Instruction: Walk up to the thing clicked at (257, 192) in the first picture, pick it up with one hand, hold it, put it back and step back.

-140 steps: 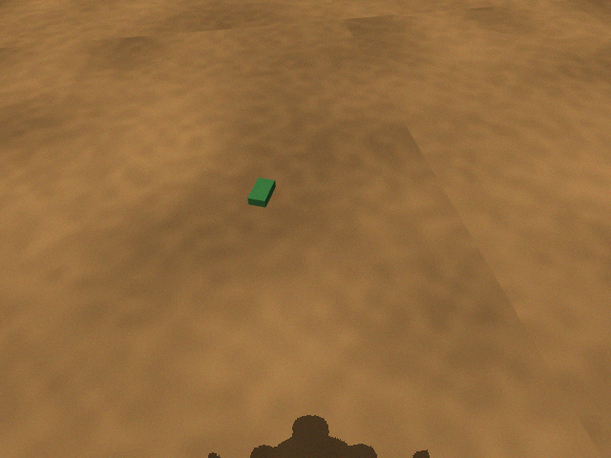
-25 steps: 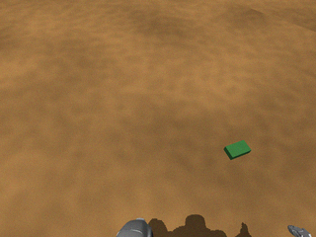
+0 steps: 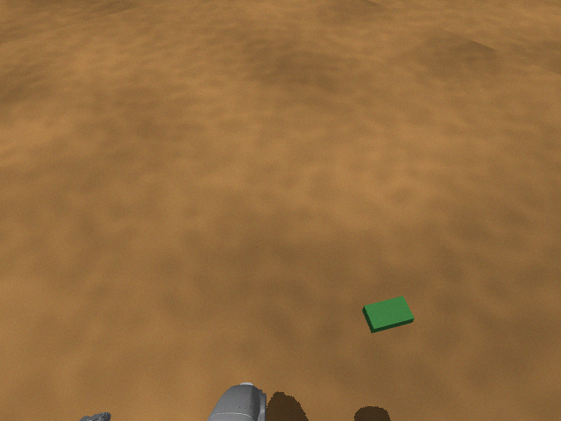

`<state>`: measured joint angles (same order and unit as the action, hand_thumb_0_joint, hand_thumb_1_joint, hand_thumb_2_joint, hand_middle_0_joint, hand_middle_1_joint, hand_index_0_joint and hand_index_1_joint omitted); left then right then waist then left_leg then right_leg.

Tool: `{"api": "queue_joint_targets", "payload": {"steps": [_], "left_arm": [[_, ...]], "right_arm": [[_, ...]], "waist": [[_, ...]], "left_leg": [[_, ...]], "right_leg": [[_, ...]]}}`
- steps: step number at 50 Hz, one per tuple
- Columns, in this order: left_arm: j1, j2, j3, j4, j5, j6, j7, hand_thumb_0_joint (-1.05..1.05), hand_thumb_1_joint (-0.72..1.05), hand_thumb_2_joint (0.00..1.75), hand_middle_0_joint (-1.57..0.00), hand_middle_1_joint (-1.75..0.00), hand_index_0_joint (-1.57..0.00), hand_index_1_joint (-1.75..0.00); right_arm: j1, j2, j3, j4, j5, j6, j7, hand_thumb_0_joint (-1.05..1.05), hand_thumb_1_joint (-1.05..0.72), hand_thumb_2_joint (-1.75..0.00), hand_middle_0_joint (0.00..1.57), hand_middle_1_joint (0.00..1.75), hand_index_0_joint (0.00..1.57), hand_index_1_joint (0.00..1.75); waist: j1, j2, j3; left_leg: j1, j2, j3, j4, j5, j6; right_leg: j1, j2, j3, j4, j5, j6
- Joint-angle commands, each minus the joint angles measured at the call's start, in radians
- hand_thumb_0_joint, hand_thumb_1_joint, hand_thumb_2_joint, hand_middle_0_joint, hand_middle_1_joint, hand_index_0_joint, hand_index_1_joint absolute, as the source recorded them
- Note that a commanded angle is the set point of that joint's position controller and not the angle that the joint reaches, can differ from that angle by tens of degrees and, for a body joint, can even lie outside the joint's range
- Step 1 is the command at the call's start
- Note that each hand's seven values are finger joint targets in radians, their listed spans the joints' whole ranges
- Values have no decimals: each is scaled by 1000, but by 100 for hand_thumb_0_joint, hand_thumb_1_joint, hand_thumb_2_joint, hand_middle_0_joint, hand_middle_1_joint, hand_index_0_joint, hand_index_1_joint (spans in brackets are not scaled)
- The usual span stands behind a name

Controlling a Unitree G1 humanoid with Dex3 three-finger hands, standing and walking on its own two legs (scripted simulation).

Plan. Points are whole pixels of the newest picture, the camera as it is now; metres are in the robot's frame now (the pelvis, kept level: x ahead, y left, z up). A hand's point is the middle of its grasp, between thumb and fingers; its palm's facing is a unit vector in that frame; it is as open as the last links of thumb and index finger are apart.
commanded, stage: walk up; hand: left
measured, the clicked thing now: (387, 314) +0.57 -0.32 -0.72
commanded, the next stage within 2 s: none
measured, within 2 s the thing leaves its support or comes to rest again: neither
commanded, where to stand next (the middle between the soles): +0.28 -0.67 m, yaw +15 degrees
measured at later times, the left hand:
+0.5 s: hand (261, 418) +0.15 +0.07 -0.15, palm faces +0.05 -0.91 -0.41, open 7.4 cm
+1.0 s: hand (398, 397) +0.19 -0.15 -0.16, palm faces +0.09 -0.94 -0.34, open 7.4 cm
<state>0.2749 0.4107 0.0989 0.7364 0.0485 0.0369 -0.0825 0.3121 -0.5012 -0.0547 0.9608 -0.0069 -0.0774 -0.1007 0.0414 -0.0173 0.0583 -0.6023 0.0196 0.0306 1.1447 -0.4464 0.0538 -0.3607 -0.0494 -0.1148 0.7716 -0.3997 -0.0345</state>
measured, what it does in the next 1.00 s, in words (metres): steps to the right: left foot, then right foot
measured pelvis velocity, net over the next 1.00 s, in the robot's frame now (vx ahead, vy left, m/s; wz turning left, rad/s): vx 0.14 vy -0.45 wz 0.17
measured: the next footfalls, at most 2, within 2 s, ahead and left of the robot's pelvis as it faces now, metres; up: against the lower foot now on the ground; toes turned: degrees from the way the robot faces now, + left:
left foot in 0.16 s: +0.16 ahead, +0.03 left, +0.00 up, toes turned +7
right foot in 0.48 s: +0.16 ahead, -0.42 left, +0.00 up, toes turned +3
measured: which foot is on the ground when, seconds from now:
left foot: up 0.00-0.14, down 0.16-0.48, up 0.50-0.74, down 0.76-1.00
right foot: down 0.00-0.16, up 0.18-0.46, down 0.48-0.78, up 0.80-1.00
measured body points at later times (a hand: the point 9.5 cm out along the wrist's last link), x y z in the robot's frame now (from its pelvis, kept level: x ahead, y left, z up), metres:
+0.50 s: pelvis +0.08 -0.25 -0.03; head +0.10 -0.22 +0.42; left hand +0.15 +0.12 -0.12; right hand +0.15 -0.62 -0.09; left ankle +0.12 +0.01 -0.70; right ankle +0.12 -0.42 -0.72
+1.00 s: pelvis +0.14 -0.45 -0.01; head +0.18 -0.40 +0.43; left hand +0.19 -0.11 -0.14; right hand +0.24 -0.80 -0.07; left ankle +0.18 -0.27 -0.71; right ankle +0.19 -0.63 -0.64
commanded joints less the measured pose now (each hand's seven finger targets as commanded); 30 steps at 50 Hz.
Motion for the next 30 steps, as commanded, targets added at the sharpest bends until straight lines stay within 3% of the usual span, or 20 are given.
{"api": "queue_joint_targets", "payload": {"steps": [1, 3, 4, 6, 7, 8, 9, 10, 12, 13, 14, 16, 20, 22, 23, 24, 25, 26, 27, 30], "left_arm": [[-7, 221, 75, -98, 11, -25, 25, 0, 90, 90, -20, -30, -20, -30], [-29, 208, 64, -123, 17, -16, 22, 0, 90, 90, -20, -30, -20, -30], [-63, 206, 59, -142, 21, -8, 21, 0, 90, 90, -20, -30, -20, -30], [-88, 183, 44, -179, 9, -2, 20, 0, 90, 90, -20, -30, -20, -30], [-42, 146, 33, -186, 9, -5, 22, 0, 90, 90, -20, -30, -20, -30], [3, 130, 34, -193, 15, 2, 24, 0, 90, 90, -20, -30, -20, -30], [25, 236, 55, -189, 21, 22, 26, 0, 90, 90, -20, -30, -20, -30], [-3, 288, 69, -171, 22, 31, 28, 0, 90, 90, -20, -30, -20, -30], [-5, 282, 82, -138, 18, 33, 24, 0, 90, 90, -20, -30, -20, -30], [34, 279, 89, -118, 16, 34, 16, 0, 90, 90, -20, -30, -20, -30], [52, 272, 91, -101, 20, 35, 7, 0, 90, 90, -20, -30, -20, -30], [63, 248, 88, -92, 17, 41, -10, 0, 90, 90, -20, -30, -20, -30], [31, 244, 91, -93, 12, 46, -22, 0, 90, 90, -20, -30, -20, -30], [138, 226, 95, -56, 8, 40, -16, 0, 90, 90, -20, -30, -20, -30], [277, 233, 108, 2, 11, 40, -8, 0, 90, 90, -20, -30, -20, -30], [356, 290, 121, 25, 36, 32, 3, 0, 90, 90, -20, -30, -20, -30], [221, 396, 129, -43, 34, 18, 15, 0, 90, 90, -20, -30, -20, -30], [26, 427, 126, -105, 11, 7, 26, 0, 90, 90, -20, -30, -20, -30], [7, 371, 117, -107, 0, 6, 30, 0, 90, 90, -20, -30, -20, -30], [-43, 305, 97, -87, 17, 6, 36, 0, 90, 90, -20, -30, -20, -30]], "right_arm": [[111, -153, -38, -46, 4, -31, -1, 0, -90, -90, 20, 30, 20, 30], [136, -147, -35, -56, 11, -29, -2, 0, -90, -90, 20, 30, 20, 30], [180, -146, -40, -50, 17, -28, -4, 0, -90, -90, 20, 30, 20, 30], [325, -172, -59, -26, 13, -28, -18, 0, -90, -90, 20, 30, 20, 30], [367, -237, -85, -36, -2, -25, -30, 0, -90, -90, 20, 30, 20, 30], [340, -308, -107, -83, -17, -22, -44, 0, -90, -90, 20, 30, 20, 30], [282, -345, -113, -127, 14, -18, -55, 0, -90, -90, 20, 30, 20, 30], [209, -340, -109, -138, 30, -18, -58, 0, -90, -90, 20, 30, 20, 30], [88, -271, -85, -148, 13, -26, -56, 0, -90, -90, 20, 30, 20, 30], [63, -271, -82, -149, 6, -29, -49, 0, -90, -90, 20, 30, 20, 30], [64, -279, -81, -142, -5, -32, -39, 0, -90, -90, 20, 30, 20, 30], [34, -306, -85, -137, -20, -35, -26, 0, -90, -90, 20, 30, 20, 30], [35, -373, -108, -122, -43, -31, -17, 0, -90, -90, 20, 30, 20, 30], [-56, -362, -99, -124, -40, -20, -13, 0, -90, -90, 20, 30, 20, 30], [-93, -311, -84, -122, -49, -7, -16, 0, -90, -90, 20, 30, 20, 30], [-80, -195, -49, -120, -43, 5, -20, 0, -90, -90, 20, 30, 20, 30], [-62, -136, -39, -149, -23, 5, -35, 0, -90, -90, 20, 30, 20, 30], [-105, -179, -60, -145, -20, 5, -51, 0, -90, -90, 20, 30, 20, 30], [-78, -221, -60, -99, -2, -4, -43, 0, -90, -90, 20, 30, 20, 30], [88, -203, -46, 1, 13, -15, -28, 0, -90, -90, 20, 30, 20, 30]], "waist": [[8, -186, 1], [-2, -175, -18], [-28, -153, -29], [-107, -34, -101], [-131, 98, -143], [-114, 200, -163], [-106, 25, -193], [-98, -32, -150], [-42, -46, -57], [-21, 12, -53], [-25, 43, -40], [-16, 117, -11], [-41, 215, -37], [46, 193, -69], [131, 59, -103], [187, -242, -66], [123, -398, 8], [34, -271, 75], [15, -110, 83], [-28, -213, 22]], "left_leg": [[-47, 9, 39, -235, 34, 8], [86, 4, 58, -331, 111, 20], [191, 1, 59, -396, 181, 24], [507, 4, 32, -582, 362, 44], [656, 131, -200, -645, 268, 101], [731, 408, -643, -712, 228, 222], [649, 542, -818, -764, 133, 331], [537, 538, -795, -790, 79, 333], [320, 390, -523, -746, 53, 251], [251, 346, -433, -727, 33, 224], [172, 302, -374, -719, -13, 211], [103, 245, -305, -720, -146, 181], [62, 241, -312, -713, -229, 167], [-39, 193, -199, -622, -168, 113], [-127, 123, -109, -432, -200, 71], [-291, -3, 37, -86, -253, 21], [-405, -117, -3, 122, -262, -22], [-340, -21, -113, 151, -154, -19], [-289, 2, -111, 120, -85, -15], [-118, 28, -9, -58, -22, -9]], "right_leg": [[193, -216, 279, -322, 376, -210], [138, -203, 232, -306, 419, -182], [85, -187, 204, -280, 402, -163], [-62, -106, 101, -22, 462, -78], [-215, -46, 70, 164, 303, -16], [-426, 33, 113, 397, -153, 61], [-444, 14, 225, 575, -200, 94], [-430, -18, 279, 648, -179, 90], [-343, -66, 287, 608, -90, 63], [-299, -77, 277, 582, -67, 53], [-254, -76, 246, 540, -43, 47], [-222, -71, 205, 411, -50, 41], [-148, -55, 121, 228, -123, 42], [54, -16, 43, 16, -7, 31], [203, 36, 10, -73, 0, 34], [248, -19, 137, -255, -149, 12], [99, -261, 684, -531, -294, -102], [22, -333, 804, -600, -313, -168], [26, -277, 657, -521, -233, -166], [94, -190, 390, -318, 127, -203]]}}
